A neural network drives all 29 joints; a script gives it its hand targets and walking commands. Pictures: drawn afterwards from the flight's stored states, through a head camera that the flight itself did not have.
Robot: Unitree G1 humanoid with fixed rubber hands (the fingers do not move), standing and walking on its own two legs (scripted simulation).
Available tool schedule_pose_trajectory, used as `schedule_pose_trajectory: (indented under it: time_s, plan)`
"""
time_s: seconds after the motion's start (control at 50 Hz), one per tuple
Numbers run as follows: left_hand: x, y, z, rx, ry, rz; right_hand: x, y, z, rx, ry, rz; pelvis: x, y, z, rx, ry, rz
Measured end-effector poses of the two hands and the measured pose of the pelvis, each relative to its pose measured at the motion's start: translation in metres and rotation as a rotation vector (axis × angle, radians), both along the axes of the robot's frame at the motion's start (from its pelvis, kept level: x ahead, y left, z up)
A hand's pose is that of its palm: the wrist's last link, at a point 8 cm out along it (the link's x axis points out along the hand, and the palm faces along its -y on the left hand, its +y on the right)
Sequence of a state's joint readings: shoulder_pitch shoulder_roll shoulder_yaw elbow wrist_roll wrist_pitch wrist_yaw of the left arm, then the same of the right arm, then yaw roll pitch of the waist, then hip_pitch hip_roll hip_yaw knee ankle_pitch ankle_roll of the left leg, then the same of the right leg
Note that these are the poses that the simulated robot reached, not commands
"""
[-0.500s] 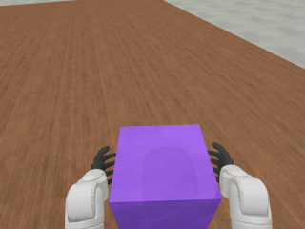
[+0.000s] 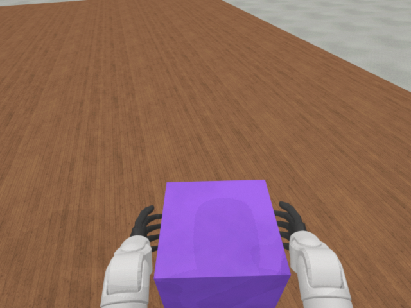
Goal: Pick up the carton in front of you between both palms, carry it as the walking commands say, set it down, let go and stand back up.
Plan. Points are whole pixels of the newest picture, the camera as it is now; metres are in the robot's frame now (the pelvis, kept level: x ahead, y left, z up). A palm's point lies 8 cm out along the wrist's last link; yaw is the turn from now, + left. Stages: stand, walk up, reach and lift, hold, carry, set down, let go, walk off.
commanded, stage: carry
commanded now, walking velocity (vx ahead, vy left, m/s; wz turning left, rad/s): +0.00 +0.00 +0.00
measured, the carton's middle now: (217, 254) +0.29 +0.00 -0.03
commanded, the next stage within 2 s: hold in 0.58 s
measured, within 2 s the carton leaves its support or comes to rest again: neither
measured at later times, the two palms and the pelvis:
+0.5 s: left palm (138, 242) +0.28 +0.16 +0.04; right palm (291, 237) +0.28 -0.14 +0.04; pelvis -0.01 +0.01 +0.00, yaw +0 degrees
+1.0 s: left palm (121, 268) +0.22 +0.17 +0.05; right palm (283, 239) +0.27 -0.12 +0.05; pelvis -0.04 -0.02 +0.00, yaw +8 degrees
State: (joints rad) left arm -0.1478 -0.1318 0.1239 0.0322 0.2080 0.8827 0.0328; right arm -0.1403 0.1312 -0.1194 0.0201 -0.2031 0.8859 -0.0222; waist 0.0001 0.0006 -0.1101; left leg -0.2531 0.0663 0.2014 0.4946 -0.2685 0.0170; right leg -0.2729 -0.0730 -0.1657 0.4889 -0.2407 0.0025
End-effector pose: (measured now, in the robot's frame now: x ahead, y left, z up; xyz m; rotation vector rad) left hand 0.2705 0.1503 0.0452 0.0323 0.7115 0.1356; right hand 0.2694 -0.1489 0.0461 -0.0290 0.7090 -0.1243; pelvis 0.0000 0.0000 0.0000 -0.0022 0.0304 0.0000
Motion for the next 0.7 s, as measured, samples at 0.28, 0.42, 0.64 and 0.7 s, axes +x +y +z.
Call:
schedule_pose_trajectory:
  time_s: [0.28,0.42,0.64,0.7]
  plan:
    - [0.012,0.004,-0.008,0.008,-0.063,-0.006,0.013,0.003,-0.008,-0.008,-0.063,0.009,-0.011,0.003,0.0,0.0,0.006,0.002]
    - [0.009,0.006,-0.005,0.008,-0.059,-0.002,0.01,0.006,-0.005,-0.007,-0.059,0.01,-0.009,0.005,-0.001,-0.001,0.007,0.003]
    - [0.001,0.008,-0.006,0.009,-0.044,-0.003,0.003,0.009,-0.005,-0.016,-0.045,0.018,-0.011,0.006,0.004,-0.003,-0.056,0.031]
    - [-0.009,0.014,-0.006,0.012,-0.041,0.019,0.001,0.014,-0.004,-0.03,-0.042,0.054,-0.014,0.003,0.007,0.005,-0.095,0.081]
